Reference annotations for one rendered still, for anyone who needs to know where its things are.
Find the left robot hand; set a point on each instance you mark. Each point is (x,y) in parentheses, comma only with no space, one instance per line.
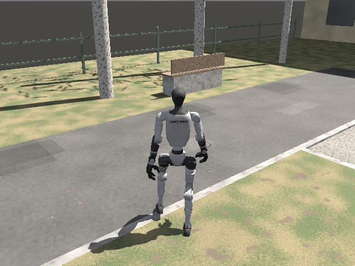
(149,171)

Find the robot left forearm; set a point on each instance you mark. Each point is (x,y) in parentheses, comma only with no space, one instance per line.
(153,152)

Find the right robot hand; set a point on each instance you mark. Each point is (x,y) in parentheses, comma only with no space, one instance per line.
(199,154)

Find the robot left upper arm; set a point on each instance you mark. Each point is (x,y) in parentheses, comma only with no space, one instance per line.
(159,126)

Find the left robot foot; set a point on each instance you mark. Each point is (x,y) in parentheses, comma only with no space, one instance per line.
(159,209)

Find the robot right forearm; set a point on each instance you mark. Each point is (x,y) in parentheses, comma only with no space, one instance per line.
(202,145)

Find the robot head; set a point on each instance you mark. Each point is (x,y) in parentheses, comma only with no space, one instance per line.
(178,96)

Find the robot right upper arm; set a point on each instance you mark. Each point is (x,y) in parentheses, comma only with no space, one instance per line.
(197,125)

